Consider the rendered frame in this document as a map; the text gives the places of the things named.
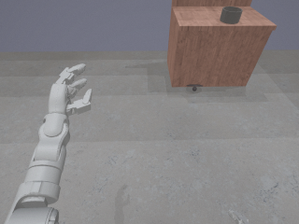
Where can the robot left upper arm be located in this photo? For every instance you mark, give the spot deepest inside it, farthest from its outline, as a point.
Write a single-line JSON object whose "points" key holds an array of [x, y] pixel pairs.
{"points": [[34, 215]]}

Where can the pot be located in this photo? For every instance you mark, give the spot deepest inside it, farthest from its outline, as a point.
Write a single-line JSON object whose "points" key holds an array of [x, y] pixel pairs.
{"points": [[231, 15]]}

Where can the robot left hand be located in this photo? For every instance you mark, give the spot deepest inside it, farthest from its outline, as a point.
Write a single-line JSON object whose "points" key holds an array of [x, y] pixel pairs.
{"points": [[62, 91]]}

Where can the lid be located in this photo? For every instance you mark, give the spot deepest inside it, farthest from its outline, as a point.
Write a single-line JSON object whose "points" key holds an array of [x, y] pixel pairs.
{"points": [[194, 85]]}

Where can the robot right hand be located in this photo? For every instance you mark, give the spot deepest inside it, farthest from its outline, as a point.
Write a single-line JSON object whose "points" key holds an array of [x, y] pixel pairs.
{"points": [[237, 217]]}

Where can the table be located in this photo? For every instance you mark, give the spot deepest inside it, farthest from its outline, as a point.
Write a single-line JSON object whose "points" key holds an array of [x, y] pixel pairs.
{"points": [[203, 50]]}

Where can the robot left forearm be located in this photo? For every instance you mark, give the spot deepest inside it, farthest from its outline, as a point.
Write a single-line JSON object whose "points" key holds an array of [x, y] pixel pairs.
{"points": [[41, 183]]}

